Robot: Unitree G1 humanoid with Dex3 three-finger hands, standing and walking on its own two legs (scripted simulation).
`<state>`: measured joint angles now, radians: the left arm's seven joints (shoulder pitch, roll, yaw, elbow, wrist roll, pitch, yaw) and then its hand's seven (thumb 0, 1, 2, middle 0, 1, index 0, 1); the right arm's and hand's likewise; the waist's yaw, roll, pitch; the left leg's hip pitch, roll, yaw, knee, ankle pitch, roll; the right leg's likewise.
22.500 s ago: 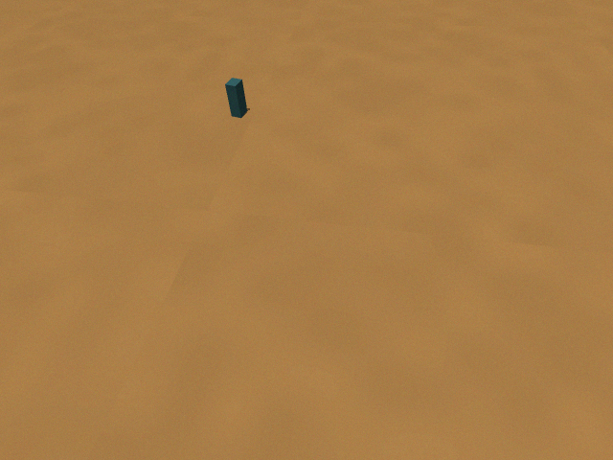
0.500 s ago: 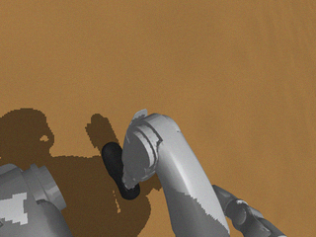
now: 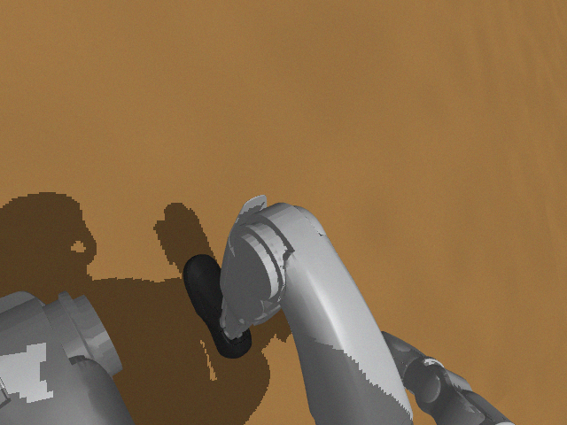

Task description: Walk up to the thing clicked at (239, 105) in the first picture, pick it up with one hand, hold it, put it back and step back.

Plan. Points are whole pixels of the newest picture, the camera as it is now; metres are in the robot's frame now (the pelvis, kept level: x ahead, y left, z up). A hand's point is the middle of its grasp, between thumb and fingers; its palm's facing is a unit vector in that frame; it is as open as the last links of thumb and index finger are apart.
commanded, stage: close in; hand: left
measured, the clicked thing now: out of the picture +0.56 +0.25 -0.22
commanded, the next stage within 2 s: none
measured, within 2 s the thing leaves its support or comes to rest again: neither
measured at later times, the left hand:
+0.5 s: hand out of the picture +0.53 +0.25 -0.18, palm faces +0.22 -0.97 -0.06, open 11.2 cm
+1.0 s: hand out of the picture +0.53 +0.25 -0.18, palm faces +0.22 -0.97 -0.05, open 11.2 cm
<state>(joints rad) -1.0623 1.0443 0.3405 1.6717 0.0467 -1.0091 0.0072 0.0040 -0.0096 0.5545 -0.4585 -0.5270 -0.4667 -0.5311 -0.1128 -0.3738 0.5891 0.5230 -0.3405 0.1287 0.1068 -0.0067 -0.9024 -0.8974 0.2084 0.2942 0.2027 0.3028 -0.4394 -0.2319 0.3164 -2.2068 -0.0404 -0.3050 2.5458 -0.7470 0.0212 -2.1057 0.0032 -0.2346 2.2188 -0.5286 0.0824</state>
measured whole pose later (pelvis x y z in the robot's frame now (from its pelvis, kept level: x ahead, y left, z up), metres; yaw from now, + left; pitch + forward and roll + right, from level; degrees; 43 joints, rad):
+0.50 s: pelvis +0.00 +0.00 +0.00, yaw +0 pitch +22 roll -20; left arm -1.06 1.05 0.36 1.65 0.04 -1.00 -0.02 0.01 -0.08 0.63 -0.50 -0.61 -0.51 -0.61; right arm -0.10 -0.38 0.58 0.52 -0.33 0.12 0.10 -0.01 -0.91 -0.90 0.21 0.29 0.20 0.30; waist -0.44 -0.23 0.32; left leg -2.21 -0.04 -0.30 2.55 -0.75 0.02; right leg -2.11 0.00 -0.23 2.22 -0.53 0.08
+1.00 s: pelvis +0.00 +0.00 +0.00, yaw +0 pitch +22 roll -20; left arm -1.06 1.05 0.35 1.65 0.04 -1.00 -0.01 0.01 -0.14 0.67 -0.52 -0.65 -0.53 -0.66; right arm -0.10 -0.38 0.58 0.51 -0.33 0.13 0.10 -0.01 -0.90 -0.90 0.21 0.29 0.20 0.30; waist -0.44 -0.23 0.32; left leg -2.21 -0.04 -0.30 2.55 -0.75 0.03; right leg -2.11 0.00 -0.23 2.22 -0.53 0.08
